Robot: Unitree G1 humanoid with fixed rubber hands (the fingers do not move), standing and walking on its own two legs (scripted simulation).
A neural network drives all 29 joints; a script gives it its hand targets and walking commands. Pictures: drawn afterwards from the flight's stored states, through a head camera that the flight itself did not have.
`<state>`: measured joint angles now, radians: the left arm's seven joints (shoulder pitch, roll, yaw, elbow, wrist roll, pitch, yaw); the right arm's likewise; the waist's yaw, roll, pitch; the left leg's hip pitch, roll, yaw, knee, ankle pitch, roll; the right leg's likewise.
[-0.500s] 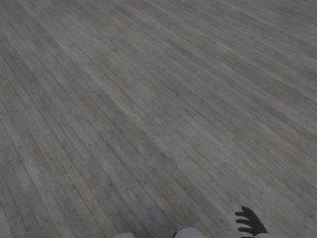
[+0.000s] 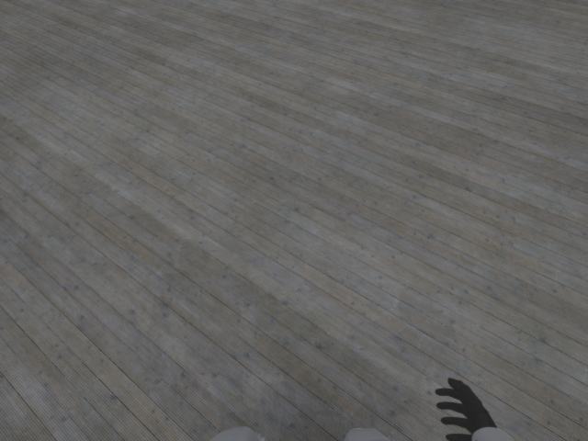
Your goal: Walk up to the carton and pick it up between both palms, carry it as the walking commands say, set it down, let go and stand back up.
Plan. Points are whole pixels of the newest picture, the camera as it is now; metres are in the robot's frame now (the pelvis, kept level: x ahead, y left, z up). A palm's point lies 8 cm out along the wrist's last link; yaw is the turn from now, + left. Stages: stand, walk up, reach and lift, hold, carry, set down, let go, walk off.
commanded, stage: walk up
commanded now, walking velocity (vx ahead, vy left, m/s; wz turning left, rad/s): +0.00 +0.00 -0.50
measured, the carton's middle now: out of the picture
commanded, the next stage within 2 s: none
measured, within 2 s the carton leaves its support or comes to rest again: neither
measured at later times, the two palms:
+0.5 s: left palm out of the picture +0.12 +0.23 -0.13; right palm out of the picture +0.04 -0.26 -0.12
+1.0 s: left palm (180, 410) +0.18 +0.19 -0.13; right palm out of the picture -0.03 -0.26 -0.10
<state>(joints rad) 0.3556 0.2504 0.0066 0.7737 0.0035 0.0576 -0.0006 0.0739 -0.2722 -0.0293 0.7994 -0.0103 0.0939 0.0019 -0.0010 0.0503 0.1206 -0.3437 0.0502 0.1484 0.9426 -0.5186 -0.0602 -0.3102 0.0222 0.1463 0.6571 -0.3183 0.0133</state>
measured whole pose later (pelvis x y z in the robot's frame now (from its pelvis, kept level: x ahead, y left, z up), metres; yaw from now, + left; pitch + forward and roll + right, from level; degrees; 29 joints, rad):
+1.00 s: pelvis -0.01 +0.02 +0.01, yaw -24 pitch +0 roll -2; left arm 0.19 0.24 0.01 0.77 0.00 0.06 -0.01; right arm 0.20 -0.23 -0.02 0.80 -0.01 0.07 -0.02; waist 0.00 -0.05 0.08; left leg -0.26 0.06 0.17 0.59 -0.33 0.05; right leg -0.46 0.01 0.11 1.08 -0.40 0.03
